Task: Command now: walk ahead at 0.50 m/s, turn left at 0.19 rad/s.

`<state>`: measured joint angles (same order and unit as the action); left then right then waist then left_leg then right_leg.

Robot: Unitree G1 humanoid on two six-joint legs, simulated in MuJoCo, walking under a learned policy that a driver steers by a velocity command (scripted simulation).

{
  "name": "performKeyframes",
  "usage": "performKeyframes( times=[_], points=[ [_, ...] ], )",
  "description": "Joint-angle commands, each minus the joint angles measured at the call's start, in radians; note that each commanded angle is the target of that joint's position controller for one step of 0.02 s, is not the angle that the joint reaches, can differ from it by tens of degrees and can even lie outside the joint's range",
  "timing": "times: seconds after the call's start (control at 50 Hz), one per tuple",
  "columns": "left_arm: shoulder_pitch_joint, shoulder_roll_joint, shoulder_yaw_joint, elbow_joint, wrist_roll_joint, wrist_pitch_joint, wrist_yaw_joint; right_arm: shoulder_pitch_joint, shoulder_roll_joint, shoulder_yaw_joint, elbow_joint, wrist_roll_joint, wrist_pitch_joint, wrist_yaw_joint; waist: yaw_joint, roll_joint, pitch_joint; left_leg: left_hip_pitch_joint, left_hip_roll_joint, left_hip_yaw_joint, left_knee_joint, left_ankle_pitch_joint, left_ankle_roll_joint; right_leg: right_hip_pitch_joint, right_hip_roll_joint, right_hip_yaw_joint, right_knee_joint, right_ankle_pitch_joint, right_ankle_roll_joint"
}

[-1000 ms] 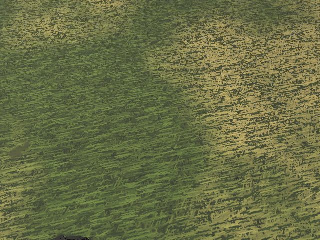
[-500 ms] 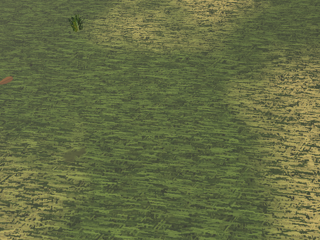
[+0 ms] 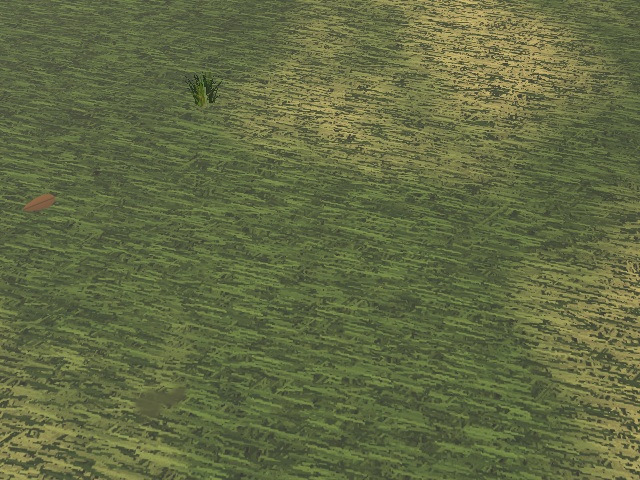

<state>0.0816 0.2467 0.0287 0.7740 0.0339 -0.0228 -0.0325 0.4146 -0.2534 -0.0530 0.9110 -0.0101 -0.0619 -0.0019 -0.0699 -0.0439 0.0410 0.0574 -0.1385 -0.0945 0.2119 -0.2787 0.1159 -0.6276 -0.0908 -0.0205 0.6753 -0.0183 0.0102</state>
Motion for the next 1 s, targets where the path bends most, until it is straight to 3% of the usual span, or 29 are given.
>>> performKeyframes(
  times=[0.02,0.06,0.08,0.1,0.12,0.14,0.16,0.18,0.2,0.24,0.3,0.38,0.46,0.54,0.6,0.62,0.64,0.66,0.68,0.7,0.72,0.74,0.76,0.78,0.82,0.88,1.0],
  points=[
    [-0.144,0.083,0.014,-0.114,-0.005,-0.029,-0.002,0.068,-0.155,-0.028,-0.015,-0.009,-0.009,-0.014,-0.011,0.117,0.038,0.050,0.312,-0.126,0.021,0.622,0.083,-0.012,0.039,-0.019,-0.085,-0.025,-0.040],
    [-0.034,0.105,0.024,-0.084,-0.008,-0.035,0.006,0.022,-0.173,-0.029,-0.018,-0.011,-0.014,-0.019,0.052,0.127,0.010,0.033,0.313,-0.102,0.105,0.832,0.052,0.159,0.085,-0.029,-0.136,-0.104,-0.077],
    [0.075,0.125,0.034,-0.049,-0.011,-0.040,0.017,0.010,-0.182,-0.031,-0.015,-0.015,-0.015,-0.017,0.099,0.123,-0.046,0.029,0.296,-0.085,0.227,0.952,0.039,0.289,0.122,-0.041,-0.157,-0.139,-0.097],
    [0.233,0.144,0.045,-0.002,-0.005,-0.049,0.029,-0.005,-0.181,-0.029,-0.015,-0.012,-0.016,-0.013,0.175,0.086,-0.132,-0.034,0.252,-0.044,0.420,0.913,0.022,0.491,0.111,-0.032,-0.216,-0.101,-0.124],
    [0.396,0.215,0.062,0.021,0.019,-0.055,0.045,0.012,-0.128,-0.012,-0.044,-0.006,-0.021,-0.009,0.222,-0.015,-0.262,-0.212,0.193,-0.008,0.711,0.591,0.007,0.737,-0.104,0.203,-0.225,-0.210,-0.174],
    [0.409,0.306,0.087,0.037,0.025,-0.048,0.037,0.154,-0.050,-0.002,-0.043,0.029,-0.019,-0.002,0.144,-0.264,-0.343,-0.541,-0.010,0.052,1.038,-0.204,-0.034,0.930,-0.342,0.701,-0.347,-0.246,-0.320],
    [0.322,0.213,0.069,0.028,-0.010,-0.037,0.025,0.090,-0.133,-0.013,-0.030,-0.009,-0.014,-0.008,0.125,-0.081,-0.236,-0.633,0.052,-0.037,1.107,-0.199,-0.015,0.823,-0.298,0.739,-0.406,-0.342,-0.297],
    [0.224,0.149,0.053,0.011,-0.020,-0.038,0.021,0.009,-0.132,-0.015,-0.046,-0.009,-0.014,-0.001,0.100,-0.007,-0.101,-0.644,0.101,-0.030,1.078,-0.104,-0.016,0.679,-0.264,0.557,-0.417,-0.328,-0.276],
    [0.185,0.110,0.042,0.014,-0.013,-0.043,0.018,-0.037,-0.114,-0.008,-0.057,-0.009,-0.015,0.005,0.088,0.033,-0.049,-0.626,0.135,-0.015,1.029,-0.052,-0.020,0.588,-0.214,0.447,-0.445,-0.225,-0.253],
    [0.187,0.083,0.030,0.044,-0.016,-0.055,0.024,-0.035,-0.092,-0.002,-0.058,-0.024,0.004,0.018,0.051,-0.020,-0.026,-0.563,0.176,0.009,0.951,-0.022,-0.039,0.495,-0.137,0.293,-0.483,-0.085,-0.210],
    [0.246,0.101,0.034,0.084,-0.027,-0.076,0.020,-0.050,-0.071,0.005,-0.057,-0.031,0.022,0.030,0.041,-0.028,-0.027,-0.579,0.196,0.049,0.897,0.010,-0.067,0.486,-0.118,0.215,-0.520,0.033,-0.222],
    [0.306,0.106,0.035,0.122,-0.029,-0.076,0.020,-0.225,-0.062,0.014,-0.111,-0.029,0.027,0.037,0.072,-0.018,0.026,-0.708,0.242,0.098,0.738,0.138,-0.104,0.520,-0.090,0.146,-0.576,0.049,-0.223],
    [0.359,0.112,0.034,0.152,-0.030,-0.075,0.020,-0.364,-0.035,0.031,-0.151,-0.020,0.021,0.040,0.108,-0.021,0.036,-0.675,0.226,0.140,0.516,0.251,-0.113,0.554,-0.069,0.085,-0.565,0.138,-0.202],
    [0.402,0.120,0.034,0.181,-0.021,-0.070,0.027,-0.445,-0.046,0.033,-0.177,-0.017,0.015,0.035,0.127,-0.028,0.043,-0.644,0.199,0.153,0.397,0.247,-0.086,0.646,-0.107,0.081,-0.520,0.231,-0.196],
    [0.378,0.137,0.039,0.192,-0.015,-0.063,0.036,-0.410,-0.067,0.023,-0.174,-0.019,0.005,0.028,0.092,-0.034,0.030,-0.559,0.168,0.158,0.335,0.147,-0.042,0.706,-0.137,0.077,-0.430,0.401,-0.179],
    [0.364,0.144,0.040,0.193,-0.014,-0.060,0.039,-0.337,-0.079,0.015,-0.150,-0.021,0.000,0.022,0.058,-0.035,-0.007,-0.461,0.139,0.168,0.305,0.115,-0.023,0.710,-0.130,0.065,-0.340,0.523,-0.166],
    [0.352,0.141,0.038,0.195,-0.017,-0.056,0.038,-0.192,-0.094,0.003,-0.099,-0.028,-0.009,0.014,-0.006,-0.005,-0.081,-0.283,0.112,0.182,0.238,0.142,0.002,0.677,-0.094,0.030,-0.170,0.567,-0.147],
    [0.347,0.117,0.028,0.176,-0.023,-0.057,0.037,-0.015,-0.150,-0.016,-0.051,-0.049,-0.019,0.002,-0.068,0.049,-0.194,-0.026,0.225,0.061,0.232,0.107,0.047,0.517,-0.050,-0.002,0.069,0.373,-0.127],
    [0.439,0.015,0.004,0.140,-0.056,-0.059,0.028,0.084,-0.263,-0.048,-0.042,-0.065,-0.016,-0.005,-0.045,0.272,-0.326,0.257,0.523,-0.399,0.164,-0.012,0.166,0.168,0.111,-0.076,0.450,-0.166,-0.075],
    [0.419,0.104,0.030,0.157,-0.028,-0.054,0.034,0.041,-0.234,-0.046,-0.040,-0.021,-0.003,0.004,-0.034,0.214,-0.316,0.216,0.552,-0.580,0.063,-0.011,0.190,0.044,0.147,0.047,0.574,-0.498,-0.089],
    [0.345,0.116,0.038,0.141,-0.020,-0.051,0.032,-0.064,-0.182,-0.033,-0.051,-0.004,0.001,0.007,0.010,0.144,-0.156,0.081,0.508,-0.414,0.057,-0.038,0.164,-0.007,0.085,0.078,0.595,-0.423,-0.099],
    [0.299,0.095,0.032,0.132,-0.021,-0.056,0.025,-0.129,-0.119,-0.017,-0.059,-0.005,-0.005,0.012,0.030,0.101,-0.075,-0.047,0.462,-0.302,0.015,0.016,0.141,0.009,0.047,0.076,0.543,-0.349,-0.098],
    [0.286,0.077,0.031,0.134,-0.019,-0.051,0.021,-0.158,-0.089,-0.009,-0.056,-0.006,-0.011,0.011,0.058,0.105,-0.032,-0.128,0.411,-0.215,-0.020,0.060,0.104,0.048,0.019,0.069,0.483,-0.310,-0.094],
    [0.299,0.069,0.029,0.140,-0.004,-0.038,0.016,-0.167,-0.068,-0.002,-0.043,-0.002,-0.017,0.007,0.085,0.124,-0.012,-0.192,0.373,-0.150,-0.045,0.116,0.080,0.094,0.002,0.064,0.442,-0.288,-0.081],
    [0.306,0.051,0.025,0.148,0.004,-0.019,0.004,-0.131,-0.073,-0.002,-0.020,-0.001,-0.033,0.006,0.099,0.118,-0.025,-0.216,0.350,-0.092,-0.068,0.220,0.084,0.126,0.001,0.043,0.423,-0.252,-0.062],
    [0.206,0.052,0.026,0.117,0.003,-0.007,-0.003,-0.076,-0.096,-0.009,0.013,0.005,-0.043,0.007,0.094,0.099,0.010,-0.195,0.337,-0.040,-0.112,0.248,0.096,0.029,-0.025,0.023,0.351,-0.161,-0.035],
    [-0.012,0.034,0.013,0.048,-0.007,-0.011,-0.003,0.024,-0.087,-0.003,0.062,0.003,-0.037,0.005,0.043,0.096,0.051,-0.113,0.308,0.033,-0.115,0.374,0.080,-0.033,-0.014,-0.023,0.088,0.001,-0.014]
  ],
)
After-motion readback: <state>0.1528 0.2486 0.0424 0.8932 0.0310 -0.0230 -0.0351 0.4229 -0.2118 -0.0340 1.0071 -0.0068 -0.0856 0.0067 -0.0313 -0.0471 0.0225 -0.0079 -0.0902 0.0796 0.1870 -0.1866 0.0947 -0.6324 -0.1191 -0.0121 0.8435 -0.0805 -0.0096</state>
